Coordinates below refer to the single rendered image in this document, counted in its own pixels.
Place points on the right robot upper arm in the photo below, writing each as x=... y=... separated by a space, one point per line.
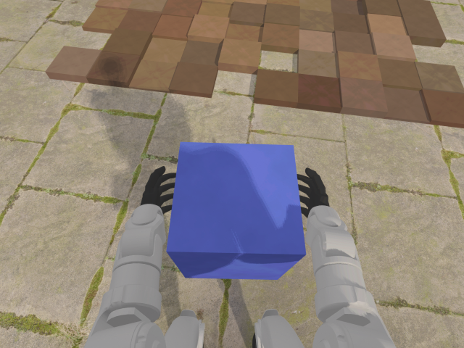
x=340 y=334

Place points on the robot right hand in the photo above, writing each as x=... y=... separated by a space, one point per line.
x=316 y=191

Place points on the carton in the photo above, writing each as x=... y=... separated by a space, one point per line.
x=236 y=211

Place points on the right robot forearm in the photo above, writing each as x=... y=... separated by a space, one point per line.
x=341 y=292

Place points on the left robot forearm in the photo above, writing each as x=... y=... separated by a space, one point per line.
x=133 y=294

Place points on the left robot upper arm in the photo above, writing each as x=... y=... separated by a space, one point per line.
x=142 y=334

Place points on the robot right thigh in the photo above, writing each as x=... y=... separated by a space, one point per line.
x=275 y=332

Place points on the robot left hand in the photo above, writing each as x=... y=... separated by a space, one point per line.
x=153 y=190

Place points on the robot left shin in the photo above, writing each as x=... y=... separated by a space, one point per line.
x=188 y=313

